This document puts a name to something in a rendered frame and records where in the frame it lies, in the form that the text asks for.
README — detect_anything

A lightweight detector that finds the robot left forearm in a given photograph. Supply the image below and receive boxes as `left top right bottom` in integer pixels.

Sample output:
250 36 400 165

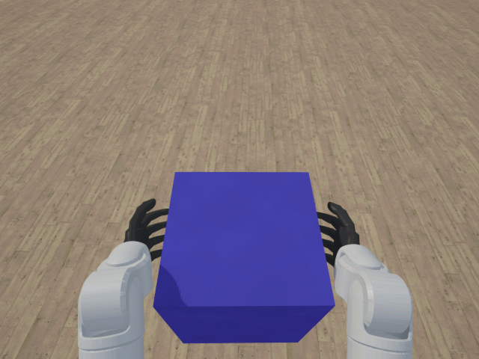
78 241 153 359

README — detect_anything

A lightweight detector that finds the robot left hand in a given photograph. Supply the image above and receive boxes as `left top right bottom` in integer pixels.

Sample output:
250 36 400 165
124 198 169 262

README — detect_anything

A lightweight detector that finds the robot right hand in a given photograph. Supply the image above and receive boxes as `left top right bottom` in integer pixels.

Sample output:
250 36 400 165
317 202 360 267

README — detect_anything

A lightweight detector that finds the robot right forearm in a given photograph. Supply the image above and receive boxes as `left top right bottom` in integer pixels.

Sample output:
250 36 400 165
334 244 413 359

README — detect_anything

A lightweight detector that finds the carton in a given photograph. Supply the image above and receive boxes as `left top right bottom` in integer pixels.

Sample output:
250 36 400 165
153 172 335 343

